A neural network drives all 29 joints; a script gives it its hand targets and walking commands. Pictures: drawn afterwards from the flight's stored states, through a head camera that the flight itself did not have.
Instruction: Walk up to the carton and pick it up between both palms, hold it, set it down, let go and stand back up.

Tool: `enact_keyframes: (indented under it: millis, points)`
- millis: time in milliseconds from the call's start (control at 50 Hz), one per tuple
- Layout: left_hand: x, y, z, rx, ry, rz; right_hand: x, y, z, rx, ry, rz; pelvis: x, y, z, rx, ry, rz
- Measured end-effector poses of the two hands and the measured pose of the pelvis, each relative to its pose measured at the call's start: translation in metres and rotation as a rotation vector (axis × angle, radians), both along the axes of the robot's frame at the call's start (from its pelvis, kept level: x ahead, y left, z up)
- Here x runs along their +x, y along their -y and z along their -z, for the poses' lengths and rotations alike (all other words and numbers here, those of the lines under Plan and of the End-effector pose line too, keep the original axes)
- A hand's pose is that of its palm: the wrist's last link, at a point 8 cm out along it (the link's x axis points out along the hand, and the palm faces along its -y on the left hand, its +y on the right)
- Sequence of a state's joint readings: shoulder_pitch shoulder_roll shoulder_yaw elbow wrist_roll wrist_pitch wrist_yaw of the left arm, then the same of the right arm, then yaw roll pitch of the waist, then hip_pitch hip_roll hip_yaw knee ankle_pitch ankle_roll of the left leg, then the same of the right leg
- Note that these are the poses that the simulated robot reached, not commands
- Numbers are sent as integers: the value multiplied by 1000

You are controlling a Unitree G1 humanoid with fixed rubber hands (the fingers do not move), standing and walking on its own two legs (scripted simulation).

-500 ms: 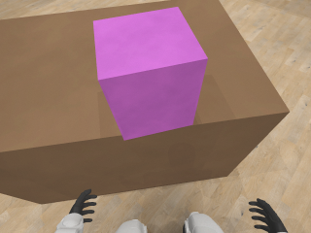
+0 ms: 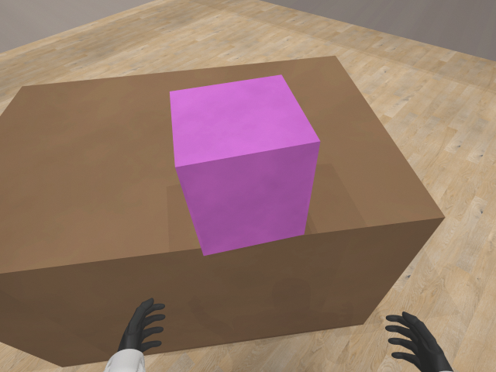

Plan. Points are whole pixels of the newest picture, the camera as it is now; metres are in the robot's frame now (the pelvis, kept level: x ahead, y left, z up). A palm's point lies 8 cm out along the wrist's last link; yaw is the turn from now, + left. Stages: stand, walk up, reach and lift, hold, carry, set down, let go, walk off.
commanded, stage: reach and lift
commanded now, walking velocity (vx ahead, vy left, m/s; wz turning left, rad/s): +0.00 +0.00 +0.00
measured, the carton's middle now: (241, 167) +0.46 +0.05 +0.06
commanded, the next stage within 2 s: none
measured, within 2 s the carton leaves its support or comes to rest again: neither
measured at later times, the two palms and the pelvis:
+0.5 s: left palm (140, 325) +0.19 +0.20 +0.00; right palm (430, 320) +0.19 -0.24 -0.01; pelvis +0.03 +0.00 +0.00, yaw +1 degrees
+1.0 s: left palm (152, 285) +0.23 +0.18 +0.05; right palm (435, 270) +0.25 -0.25 +0.04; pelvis +0.01 -0.02 +0.00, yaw +0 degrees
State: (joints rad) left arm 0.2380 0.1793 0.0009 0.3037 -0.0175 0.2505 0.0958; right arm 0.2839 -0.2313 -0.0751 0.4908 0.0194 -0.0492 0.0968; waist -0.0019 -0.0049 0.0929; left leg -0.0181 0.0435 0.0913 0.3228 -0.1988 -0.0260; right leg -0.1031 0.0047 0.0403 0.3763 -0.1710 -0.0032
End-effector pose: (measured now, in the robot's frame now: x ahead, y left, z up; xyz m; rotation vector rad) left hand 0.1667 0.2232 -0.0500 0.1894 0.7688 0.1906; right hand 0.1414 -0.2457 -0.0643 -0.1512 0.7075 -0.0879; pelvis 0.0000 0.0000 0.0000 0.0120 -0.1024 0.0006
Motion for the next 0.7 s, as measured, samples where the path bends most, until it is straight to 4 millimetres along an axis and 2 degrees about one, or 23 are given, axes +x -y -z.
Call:
enact_keyframes:
  millis: [100, 320, 440, 580, 700]
  points:
    - [2, 6, -9, -22, 56, -5, 6, -3, -5, 20, 47, -4, 5, -4, -2, -3, -29, 2]
    - [25, 18, -25, -74, 217, -28, 38, 1, -41, 7, 174, -24, 20, -4, -3, -9, -44, 4]
    - [28, 20, -39, -67, 280, -50, 50, -5, -52, 54, 218, -46, 27, -4, -4, -15, -33, -4]
    - [22, 23, -54, -56, 323, -68, 55, -6, -64, 92, 285, -52, 25, -3, -4, -16, -35, -9]
    - [30, 33, -70, -74, 390, -76, 67, -4, -80, 108, 358, -73, 17, 0, -3, -8, -50, -4]
